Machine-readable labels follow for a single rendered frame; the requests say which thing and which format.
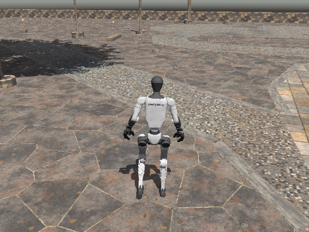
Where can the robot right upper arm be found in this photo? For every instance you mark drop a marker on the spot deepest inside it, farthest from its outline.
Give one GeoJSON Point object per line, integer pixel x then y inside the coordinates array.
{"type": "Point", "coordinates": [173, 110]}

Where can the robot right forearm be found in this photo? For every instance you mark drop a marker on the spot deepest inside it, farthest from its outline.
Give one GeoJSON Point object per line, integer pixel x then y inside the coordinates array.
{"type": "Point", "coordinates": [179, 127]}

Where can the robot left forearm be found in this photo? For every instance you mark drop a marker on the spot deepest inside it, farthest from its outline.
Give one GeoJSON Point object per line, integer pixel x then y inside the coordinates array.
{"type": "Point", "coordinates": [129, 125]}

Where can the left robot hand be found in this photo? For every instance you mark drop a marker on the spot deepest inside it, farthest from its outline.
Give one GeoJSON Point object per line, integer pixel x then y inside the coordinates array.
{"type": "Point", "coordinates": [129, 133]}

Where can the right robot hand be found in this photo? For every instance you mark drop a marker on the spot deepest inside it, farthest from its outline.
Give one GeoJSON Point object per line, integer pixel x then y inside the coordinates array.
{"type": "Point", "coordinates": [179, 135]}

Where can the right robot thigh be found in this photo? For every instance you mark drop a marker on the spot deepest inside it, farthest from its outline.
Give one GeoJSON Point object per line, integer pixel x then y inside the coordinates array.
{"type": "Point", "coordinates": [165, 144]}

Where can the robot head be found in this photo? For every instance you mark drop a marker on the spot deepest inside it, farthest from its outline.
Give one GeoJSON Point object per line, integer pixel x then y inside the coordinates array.
{"type": "Point", "coordinates": [157, 83]}

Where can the robot left upper arm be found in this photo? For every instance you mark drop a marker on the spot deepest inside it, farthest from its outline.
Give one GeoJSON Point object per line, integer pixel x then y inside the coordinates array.
{"type": "Point", "coordinates": [137, 108]}

